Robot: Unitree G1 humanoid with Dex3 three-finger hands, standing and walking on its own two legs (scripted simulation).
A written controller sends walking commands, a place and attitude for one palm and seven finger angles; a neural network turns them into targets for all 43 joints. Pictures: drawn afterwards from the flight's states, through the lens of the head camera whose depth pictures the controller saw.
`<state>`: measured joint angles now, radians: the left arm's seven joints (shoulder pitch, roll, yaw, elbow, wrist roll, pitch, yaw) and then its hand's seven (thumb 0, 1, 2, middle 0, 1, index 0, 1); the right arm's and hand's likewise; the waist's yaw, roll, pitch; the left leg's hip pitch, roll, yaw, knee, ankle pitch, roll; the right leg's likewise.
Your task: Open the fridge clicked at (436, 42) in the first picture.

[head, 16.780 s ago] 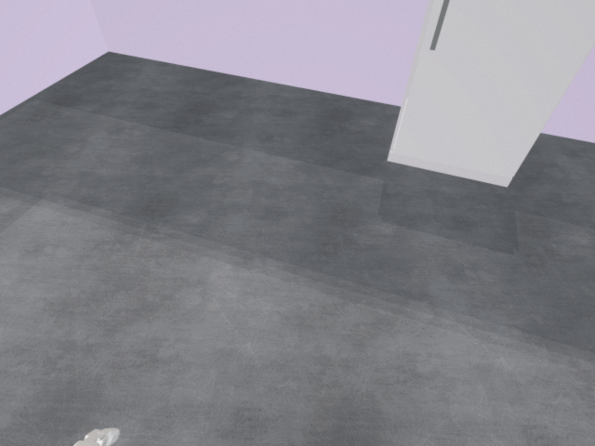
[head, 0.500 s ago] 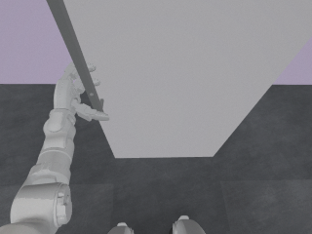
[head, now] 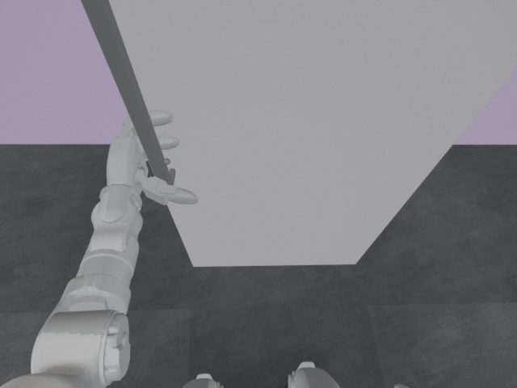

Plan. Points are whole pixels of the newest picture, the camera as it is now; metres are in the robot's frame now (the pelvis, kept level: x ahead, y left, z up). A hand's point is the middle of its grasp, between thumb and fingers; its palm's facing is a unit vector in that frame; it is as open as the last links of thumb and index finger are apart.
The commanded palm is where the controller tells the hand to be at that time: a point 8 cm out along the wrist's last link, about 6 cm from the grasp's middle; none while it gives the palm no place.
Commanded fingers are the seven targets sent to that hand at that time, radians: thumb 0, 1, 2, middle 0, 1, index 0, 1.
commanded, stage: slide the fingers in behind the handle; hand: left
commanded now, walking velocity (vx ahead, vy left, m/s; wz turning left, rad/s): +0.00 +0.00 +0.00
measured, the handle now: (145, 113) +0.50 +0.17 +0.13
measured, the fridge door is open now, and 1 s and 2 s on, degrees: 0 0 3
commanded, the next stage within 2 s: grip the handle and tug to test in 0.30 s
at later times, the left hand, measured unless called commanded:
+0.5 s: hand (167, 161) +0.44 +0.14 +0.07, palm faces +0.02 -1.00 -0.01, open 14.0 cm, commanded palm +0.41 +0.18 +0.08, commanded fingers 0.00 -0.22 0.42 -0.33 -1.24 -0.33 -1.24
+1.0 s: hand (166, 161) +0.44 +0.14 +0.08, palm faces +0.03 -1.00 -0.02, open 7.0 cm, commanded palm +0.41 +0.18 +0.08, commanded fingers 0.00 0.90 0.90 -0.45 -1.40 -0.45 -1.40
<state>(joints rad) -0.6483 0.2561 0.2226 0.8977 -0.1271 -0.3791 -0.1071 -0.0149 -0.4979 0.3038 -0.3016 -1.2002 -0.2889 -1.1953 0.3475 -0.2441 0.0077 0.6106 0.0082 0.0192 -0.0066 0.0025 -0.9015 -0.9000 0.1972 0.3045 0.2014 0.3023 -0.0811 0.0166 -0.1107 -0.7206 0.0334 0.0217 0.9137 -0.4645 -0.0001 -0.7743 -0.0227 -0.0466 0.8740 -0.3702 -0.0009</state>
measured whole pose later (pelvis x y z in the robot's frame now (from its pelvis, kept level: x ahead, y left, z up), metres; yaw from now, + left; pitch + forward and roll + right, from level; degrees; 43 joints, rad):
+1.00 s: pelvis +0.00 +0.00 +0.00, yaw +0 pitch +16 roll -1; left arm -0.63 0.24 0.20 0.86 -0.14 -0.37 -0.07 0.00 0.50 0.73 -0.38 -1.34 -0.35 -1.34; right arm 0.35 -0.25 0.00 0.62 0.01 0.01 0.00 0.00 -0.90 -0.90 0.20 0.30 0.20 0.30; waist -0.07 0.02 -0.12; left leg -0.72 0.03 0.02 0.91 -0.47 0.00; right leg -0.77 -0.02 -0.05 0.88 -0.38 0.00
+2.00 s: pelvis +0.03 +0.00 +0.01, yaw +0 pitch +15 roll -1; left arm -0.36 0.18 0.14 0.56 -0.15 -0.32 -0.10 0.01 0.77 0.81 -0.40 -1.40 -0.38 -1.40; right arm 0.32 -0.24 -0.01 0.58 0.01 0.03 0.01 0.00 -0.90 -0.90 0.20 0.30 0.20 0.30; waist -0.04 0.03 -0.13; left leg -0.62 0.03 0.02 0.85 -0.48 0.00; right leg -0.68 -0.02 -0.04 0.82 -0.40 0.01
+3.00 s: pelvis -0.06 -0.08 +0.04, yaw +5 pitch +0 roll +2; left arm 0.14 0.12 -0.04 0.13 -0.03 -0.09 0.08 -0.02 0.69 0.80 -0.40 -1.32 -0.40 -1.39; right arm 0.21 -0.21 -0.01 0.61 0.00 0.05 -0.10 0.01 -0.90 -0.90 0.20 0.30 0.20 0.30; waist -0.03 0.05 0.00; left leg -0.34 0.06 -0.07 0.52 -0.22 -0.03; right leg -0.39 0.01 -0.15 0.55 -0.18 -0.10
